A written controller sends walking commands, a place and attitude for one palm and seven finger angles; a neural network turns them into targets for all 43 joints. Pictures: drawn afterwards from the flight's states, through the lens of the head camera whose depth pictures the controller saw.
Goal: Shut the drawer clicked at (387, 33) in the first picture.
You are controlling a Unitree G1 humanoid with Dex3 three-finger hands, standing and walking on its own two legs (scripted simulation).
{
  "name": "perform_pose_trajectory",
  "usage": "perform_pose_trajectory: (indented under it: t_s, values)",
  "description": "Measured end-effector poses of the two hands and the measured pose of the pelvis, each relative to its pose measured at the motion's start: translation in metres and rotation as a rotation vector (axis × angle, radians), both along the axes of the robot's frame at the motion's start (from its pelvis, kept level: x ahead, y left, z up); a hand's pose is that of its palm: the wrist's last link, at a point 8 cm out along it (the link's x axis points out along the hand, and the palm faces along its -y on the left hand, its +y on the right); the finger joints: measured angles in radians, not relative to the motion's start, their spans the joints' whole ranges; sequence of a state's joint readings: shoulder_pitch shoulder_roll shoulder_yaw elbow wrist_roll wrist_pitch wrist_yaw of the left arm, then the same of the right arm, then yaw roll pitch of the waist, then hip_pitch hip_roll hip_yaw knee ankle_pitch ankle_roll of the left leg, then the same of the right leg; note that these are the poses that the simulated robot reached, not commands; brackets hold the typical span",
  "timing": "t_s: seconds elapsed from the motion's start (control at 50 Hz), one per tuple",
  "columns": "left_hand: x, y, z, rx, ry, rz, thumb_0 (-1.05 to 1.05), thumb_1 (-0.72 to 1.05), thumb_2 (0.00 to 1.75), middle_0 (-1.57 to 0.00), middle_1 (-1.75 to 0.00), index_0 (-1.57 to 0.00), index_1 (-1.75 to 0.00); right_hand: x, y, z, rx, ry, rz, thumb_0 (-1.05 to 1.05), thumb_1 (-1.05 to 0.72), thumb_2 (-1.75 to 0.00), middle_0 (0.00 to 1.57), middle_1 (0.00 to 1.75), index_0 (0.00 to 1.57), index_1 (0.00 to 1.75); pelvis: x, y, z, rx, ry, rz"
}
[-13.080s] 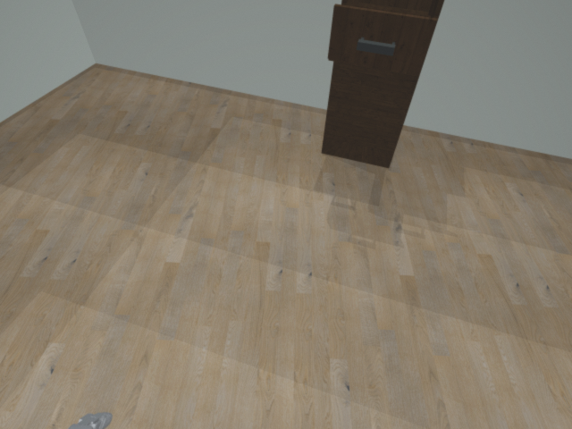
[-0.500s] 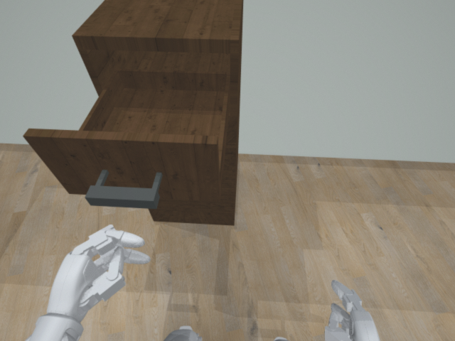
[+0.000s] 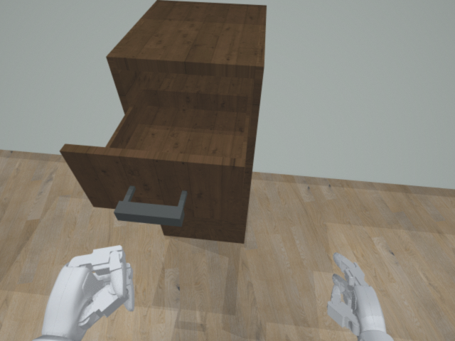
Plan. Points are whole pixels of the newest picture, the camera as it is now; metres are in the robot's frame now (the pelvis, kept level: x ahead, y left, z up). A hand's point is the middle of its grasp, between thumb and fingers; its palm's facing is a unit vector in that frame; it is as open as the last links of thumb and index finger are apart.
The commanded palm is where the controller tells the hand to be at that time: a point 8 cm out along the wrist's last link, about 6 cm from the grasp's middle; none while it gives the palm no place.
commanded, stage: raise the hand and make a fist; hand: left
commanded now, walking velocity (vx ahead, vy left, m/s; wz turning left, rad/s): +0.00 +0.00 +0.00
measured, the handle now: (153, 203) +0.36 +0.18 +0.03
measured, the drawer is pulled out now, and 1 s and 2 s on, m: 0.30 0.30 0.30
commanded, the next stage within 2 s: bring the fist close to the handle in 0.66 s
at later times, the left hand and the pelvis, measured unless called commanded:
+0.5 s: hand (123, 281) +0.17 +0.16 +0.12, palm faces +0.00 -1.00 -0.08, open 3.3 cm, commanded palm +0.13 +0.21 +0.13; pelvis +0.00 -0.01 +0.01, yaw +0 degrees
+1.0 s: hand (123, 282) +0.18 +0.16 +0.10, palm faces +0.02 -1.00 -0.07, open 3.3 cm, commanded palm +0.15 +0.21 +0.11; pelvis +0.00 -0.03 +0.02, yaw +0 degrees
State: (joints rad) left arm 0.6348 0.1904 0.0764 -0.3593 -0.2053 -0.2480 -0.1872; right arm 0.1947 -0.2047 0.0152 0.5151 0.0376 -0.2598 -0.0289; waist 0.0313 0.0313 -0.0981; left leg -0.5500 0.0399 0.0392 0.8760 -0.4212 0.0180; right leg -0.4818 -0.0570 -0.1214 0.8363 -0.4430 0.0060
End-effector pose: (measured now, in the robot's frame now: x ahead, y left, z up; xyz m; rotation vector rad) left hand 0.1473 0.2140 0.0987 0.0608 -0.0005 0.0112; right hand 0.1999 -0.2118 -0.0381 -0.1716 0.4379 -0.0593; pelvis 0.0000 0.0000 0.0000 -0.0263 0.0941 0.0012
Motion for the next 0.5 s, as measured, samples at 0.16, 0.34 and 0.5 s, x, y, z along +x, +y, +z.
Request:
perform_pose_trajectory:
  t_s: [0.16, 0.34, 0.5]
  values:
    - [-0.005, 0.0, 0.018, 0.01, -0.009, -0.005, 0.01, 0.9, 0.9, -1.37, -1.56, -1.37, -1.56, 0.005, 0.02, 0.005, 0.032, -0.014, 0.059, 0.02, -0.9, -0.9, 0.2, 0.3, 0.2, 0.3, 0.001, 0.001, 0.005, -0.004, -0.027, 0.008]
    - [-0.003, 0.004, 0.032, 0.028, -0.019, 0.001, 0.01, 0.9, 0.9, -1.39, -1.59, -1.4, -1.6, -0.015, 0.004, 0.0, 0.022, 0.02, 0.025, 0.02, -0.9, -0.9, 0.21, 0.3, 0.21, 0.3, 0.0, -0.003, 0.01, 0.0, -0.056, 0.007]
    - [0.005, -0.005, 0.029, 0.024, 0.008, -0.014, 0.01, 0.9, 0.9, -1.4, -1.6, -1.4, -1.6, -0.03, -0.02, 0.0, -0.001, 0.025, -0.022, 0.02, -0.9, -0.9, 0.2, 0.3, 0.2, 0.3, 0.0, -0.01, 0.014, 0.009, -0.062, 0.0]
